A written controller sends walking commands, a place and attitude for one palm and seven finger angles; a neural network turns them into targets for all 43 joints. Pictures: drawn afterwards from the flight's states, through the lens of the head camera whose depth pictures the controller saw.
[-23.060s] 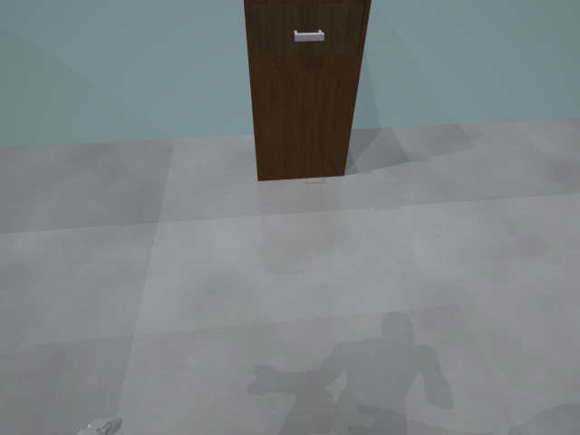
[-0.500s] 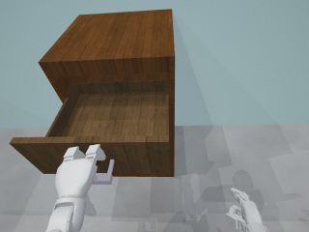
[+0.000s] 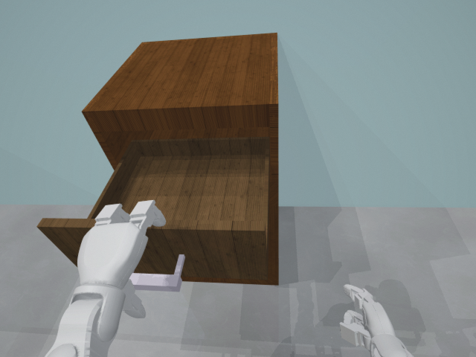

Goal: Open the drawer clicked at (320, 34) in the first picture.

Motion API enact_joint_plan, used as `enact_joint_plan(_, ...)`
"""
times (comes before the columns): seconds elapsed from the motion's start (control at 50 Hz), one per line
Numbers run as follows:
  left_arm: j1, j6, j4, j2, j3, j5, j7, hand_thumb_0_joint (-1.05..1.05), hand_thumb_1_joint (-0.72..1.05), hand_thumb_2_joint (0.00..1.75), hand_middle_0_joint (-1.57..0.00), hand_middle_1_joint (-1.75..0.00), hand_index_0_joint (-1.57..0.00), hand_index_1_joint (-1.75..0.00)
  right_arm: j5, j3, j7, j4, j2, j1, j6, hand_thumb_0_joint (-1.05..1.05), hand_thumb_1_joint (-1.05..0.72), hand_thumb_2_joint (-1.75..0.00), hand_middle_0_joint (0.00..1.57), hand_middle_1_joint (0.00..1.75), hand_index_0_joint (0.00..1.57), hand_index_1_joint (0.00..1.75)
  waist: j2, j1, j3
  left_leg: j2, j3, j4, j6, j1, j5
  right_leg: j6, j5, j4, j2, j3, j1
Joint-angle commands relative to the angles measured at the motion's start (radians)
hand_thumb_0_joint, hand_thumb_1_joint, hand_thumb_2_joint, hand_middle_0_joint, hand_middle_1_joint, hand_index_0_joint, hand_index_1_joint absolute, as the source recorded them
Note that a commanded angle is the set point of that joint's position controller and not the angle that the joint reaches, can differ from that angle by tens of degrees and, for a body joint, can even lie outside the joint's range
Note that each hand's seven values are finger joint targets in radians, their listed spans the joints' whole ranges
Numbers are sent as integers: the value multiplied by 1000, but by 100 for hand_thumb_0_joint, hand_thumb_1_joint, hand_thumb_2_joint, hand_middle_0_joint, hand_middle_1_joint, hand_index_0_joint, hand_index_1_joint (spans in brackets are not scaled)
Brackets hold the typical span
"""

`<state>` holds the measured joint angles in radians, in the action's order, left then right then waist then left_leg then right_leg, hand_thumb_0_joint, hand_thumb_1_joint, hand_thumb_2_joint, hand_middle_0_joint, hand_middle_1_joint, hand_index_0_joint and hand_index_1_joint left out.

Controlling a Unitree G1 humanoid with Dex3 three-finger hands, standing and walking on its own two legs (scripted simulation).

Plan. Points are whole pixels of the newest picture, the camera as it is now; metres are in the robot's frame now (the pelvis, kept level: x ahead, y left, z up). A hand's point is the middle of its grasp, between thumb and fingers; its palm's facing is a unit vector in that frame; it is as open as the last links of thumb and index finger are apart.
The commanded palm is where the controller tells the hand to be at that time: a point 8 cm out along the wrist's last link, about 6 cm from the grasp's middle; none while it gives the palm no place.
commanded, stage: lift the hand off the handle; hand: left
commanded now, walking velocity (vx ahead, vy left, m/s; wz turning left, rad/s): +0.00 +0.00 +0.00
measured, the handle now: (154, 270) +0.26 +0.22 -0.02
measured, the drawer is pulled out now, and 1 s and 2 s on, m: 0.29 0.29 0.29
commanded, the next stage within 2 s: draw the hand back to the body in 0.40 s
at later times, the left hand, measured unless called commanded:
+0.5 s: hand (118, 249) +0.22 +0.22 +0.13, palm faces +0.11 -0.13 -0.99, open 13.9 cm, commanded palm +0.19 +0.21 +0.18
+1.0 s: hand (90, 262) +0.20 +0.25 +0.12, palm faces +0.09 -0.11 -0.99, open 13.8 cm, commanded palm +0.16 +0.25 +0.18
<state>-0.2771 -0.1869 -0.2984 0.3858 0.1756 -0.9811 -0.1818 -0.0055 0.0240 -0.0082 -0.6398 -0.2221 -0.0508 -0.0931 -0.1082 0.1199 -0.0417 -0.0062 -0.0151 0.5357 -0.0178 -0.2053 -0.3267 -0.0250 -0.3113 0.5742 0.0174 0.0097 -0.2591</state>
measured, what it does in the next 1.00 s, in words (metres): stands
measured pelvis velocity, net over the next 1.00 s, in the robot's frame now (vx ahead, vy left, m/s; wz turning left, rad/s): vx -0.01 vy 0.01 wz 0.01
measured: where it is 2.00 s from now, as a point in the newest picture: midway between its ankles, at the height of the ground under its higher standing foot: outside the picture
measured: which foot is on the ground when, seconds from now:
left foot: down 0.00-1.00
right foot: down 0.00-1.00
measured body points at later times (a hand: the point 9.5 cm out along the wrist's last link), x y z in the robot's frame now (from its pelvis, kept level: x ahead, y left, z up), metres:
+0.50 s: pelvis -0.02 +0.00 +0.01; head -0.03 -0.05 +0.45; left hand +0.21 +0.22 +0.18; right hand +0.23 -0.19 -0.09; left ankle -0.03 +0.13 -0.73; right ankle +0.00 -0.10 -0.73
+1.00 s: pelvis -0.01 +0.01 +0.01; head -0.02 -0.03 +0.46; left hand +0.19 +0.25 +0.18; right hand +0.22 -0.18 -0.09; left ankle -0.03 +0.13 -0.73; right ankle +0.00 -0.10 -0.73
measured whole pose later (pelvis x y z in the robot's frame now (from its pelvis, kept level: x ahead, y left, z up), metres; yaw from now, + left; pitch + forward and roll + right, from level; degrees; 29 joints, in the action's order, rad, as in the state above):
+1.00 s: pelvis -0.01 +0.01 +0.01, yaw +0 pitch -2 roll +0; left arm -0.33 -0.15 -0.41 0.49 0.02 -0.87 -0.03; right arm 0.01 0.04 -0.02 -0.63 -0.26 -0.06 -0.10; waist -0.11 0.12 0.01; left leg 0.01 -0.02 0.44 0.00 -0.14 -0.26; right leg 0.00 -0.24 0.46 0.00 0.01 -0.18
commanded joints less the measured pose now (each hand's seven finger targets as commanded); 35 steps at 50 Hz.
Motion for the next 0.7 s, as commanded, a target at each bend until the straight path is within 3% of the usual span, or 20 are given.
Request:
enact_joint_plan(0.0,188,-12,-203,130,-110,-11,-4,0,-50,30,-30,-120,-30,-120,7,-23,3,167,-75,201,45,0,-90,-90,20,30,20,30,113,-12,-113,33,38,-81,43,21,301,3,283,-124,3,7,96)
enact_joint_plan(0.08,193,-39,-217,156,-122,6,45,0,-50,30,-30,-120,-30,-120,12,-15,3,176,-81,216,34,0,-90,-90,20,30,20,30,125,-1,-138,35,42,-103,47,31,310,9,298,-130,-4,4,154)
enact_joint_plan(0.12,206,-44,-257,227,-192,25,58,0,-50,30,-30,-120,-30,-120,21,-14,-1,187,-88,239,32,0,-90,-90,20,30,20,30,94,2,-154,28,39,-101,44,37,313,5,322,-129,-5,18,181)
enact_joint_plan(0.14,207,-43,-258,194,-160,13,68,0,-50,30,-30,-120,-30,-120,14,-3,4,188,-76,229,37,0,-90,-90,20,30,20,30,112,10,-188,35,47,-97,49,39,331,10,334,-121,-15,9,199)
enact_joint_plan(0.16,190,-36,-240,232,-200,31,73,0,-50,30,-30,-120,-30,-120,20,-9,0,173,-79,223,32,0,-90,-90,20,30,20,30,113,-1,-139,32,42,-112,46,41,326,9,335,-137,-6,20,190)
enact_joint_plan(0.22,246,-31,-297,271,-244,58,84,0,-50,30,-30,-120,-30,-120,24,-9,-3,183,-95,243,28,0,-90,-90,20,30,20,30,68,-2,-129,26,38,-120,41,45,300,6,299,-153,-5,25,184)
enact_joint_plan(0.24,250,-29,-310,225,-201,45,91,0,-50,30,-30,-120,-30,-120,17,-1,4,193,-80,239,36,0,-90,-90,20,30,20,30,78,9,-159,32,40,-117,47,51,325,7,306,-145,-13,11,198)
enact_joint_plan(0.26,220,-25,-282,254,-233,64,94,0,-50,30,-30,-120,-30,-120,21,-11,1,174,-85,232,31,0,-90,-90,20,30,20,30,75,-4,-109,29,38,-131,43,55,324,6,309,-162,-5,19,186)
enact_joint_plan(0.32,218,-30,-259,229,-225,92,114,0,-50,30,-30,-120,-30,-120,33,-10,3,183,-92,239,35,0,-90,-90,20,30,20,30,90,-14,-73,22,36,-133,39,45,285,9,252,-177,-3,13,151)
enact_joint_plan(0.34,216,-31,-226,170,-162,77,126,0,-50,30,-30,-120,-30,-120,24,1,8,179,-86,227,39,0,-90,-90,20,30,20,30,111,-12,-74,28,41,-137,43,37,282,14,233,-178,-9,-3,149)
enact_joint_plan(0.38,191,-32,-215,192,-175,80,138,0,-50,30,-30,-120,-30,-120,27,-10,3,174,-101,223,29,0,-90,-90,20,30,20,30,109,-14,-38,26,40,-156,41,34,265,15,218,-193,-3,-3,142)
enact_joint_plan(0.42,285,-26,-258,233,-196,83,139,0,-50,30,-30,-120,-30,-120,33,-5,-1,187,-103,241,35,0,-90,-90,20,30,20,30,83,-21,-61,21,39,-155,39,32,222,11,168,-191,-6,5,146)
enact_joint_plan(0.44,305,-20,-239,193,-155,49,140,0,-50,30,-30,-120,-30,-120,24,5,2,188,-91,233,42,0,-90,-90,20,30,20,30,101,-9,-104,28,43,-153,45,39,235,11,155,-188,-12,-6,157)
enact_joint_plan(0.48,311,0,-242,214,-172,39,131,0,-50,30,-30,-120,-30,-120,17,-8,-6,174,-97,219,38,0,-90,-90,20,30,20,30,97,-11,-104,29,37,-162,45,55,241,9,160,-200,-6,-5,156)
enact_joint_plan(0.5,329,11,-260,231,-182,32,124,0,-50,30,-30,-120,-30,-120,16,-8,-9,181,-95,221,43,0,-90,-90,20,30,20,30,91,-5,-128,31,37,-156,46,63,243,9,166,-197,-8,0,165)
enact_joint_plan(0.52,348,24,-273,299,-254,50,111,0,-50,30,-30,-120,-30,-120,22,-6,-15,181,-99,225,51,0,-90,-90,20,30,20,30,47,-6,-136,23,32,-157,42,53,217,4,150,-191,-6,7,178)
enact_joint_plan(0.54,333,34,-241,250,-218,26,107,0,-50,30,-30,-120,-30,-120,11,4,-11,179,-82,217,59,0,-90,-90,20,30,20,30,87,10,-161,35,32,-150,45,52,247,3,162,-183,-11,-1,188)
enact_joint_plan(0.62,274,43,-233,313,-317,72,86,0,-50,30,-30,-120,-30,-120,22,-11,-11,164,-96,216,54,0,-90,-90,20,30,20,30,47,8,-120,29,28,-155,32,45,260,-2,206,-188,-4,16,188)
enact_joint_plan(0.64,267,38,-229,239,-251,58,89,0,-50,30,-30,-120,-30,-120,16,-4,-3,171,-83,214,59,0,-90,-90,20,30,20,30,62,14,-137,34,33,-152,35,48,287,-1,220,-179,-8,-3,188)
enact_joint_plan(0.68,207,26,-214,222,-240,83,96,0,-50,30,-30,-120,-30,-120,22,-15,-1,163,-96,212,51,0,-90,-90,20,30,20,30,66,2,-86,31,35,-165,33,41,289,4,232,-190,-2,-9,166)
